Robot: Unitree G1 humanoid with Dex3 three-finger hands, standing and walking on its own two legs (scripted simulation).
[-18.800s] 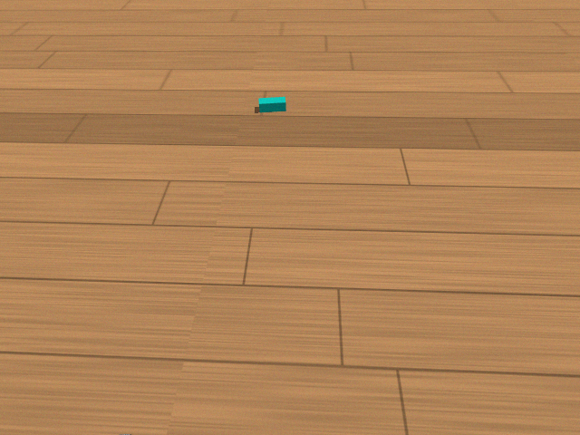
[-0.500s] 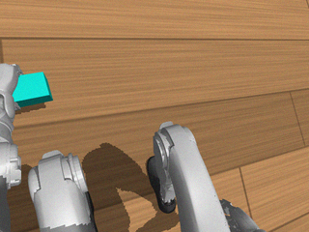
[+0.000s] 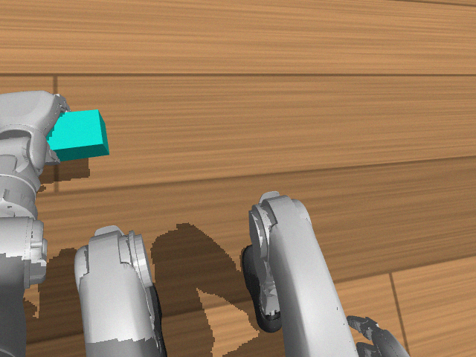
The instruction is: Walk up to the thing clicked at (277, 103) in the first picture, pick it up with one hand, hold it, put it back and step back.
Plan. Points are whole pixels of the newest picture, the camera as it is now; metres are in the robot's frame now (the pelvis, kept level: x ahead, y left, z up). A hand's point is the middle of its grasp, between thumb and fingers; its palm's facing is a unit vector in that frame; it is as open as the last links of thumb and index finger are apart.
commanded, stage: lift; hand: left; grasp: from above
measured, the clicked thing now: (54, 138) +0.50 +0.26 -0.18
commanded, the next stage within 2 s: hold in 1.62 s
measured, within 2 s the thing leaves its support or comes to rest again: neither
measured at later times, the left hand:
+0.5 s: hand out of the picture +0.44 +0.28 -0.03, palm faces -0.46 -0.07 -0.89, open 9.5 cm
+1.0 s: hand out of the picture +0.36 +0.26 +0.18, palm faces -0.44 -0.10 -0.89, open 9.5 cm
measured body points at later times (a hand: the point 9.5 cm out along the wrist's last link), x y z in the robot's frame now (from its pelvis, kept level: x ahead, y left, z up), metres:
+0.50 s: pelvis +0.00 +0.01 +0.08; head +0.20 +0.05 +0.48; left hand +0.46 +0.28 +0.02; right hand +0.09 -0.27 -0.04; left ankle +0.08 +0.13 -0.31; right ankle +0.11 -0.14 -0.31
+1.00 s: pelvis +0.02 +0.00 +0.25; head +0.13 +0.01 +0.69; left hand +0.38 +0.26 +0.23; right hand +0.15 -0.25 +0.13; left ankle +0.08 +0.14 -0.31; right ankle +0.11 -0.14 -0.31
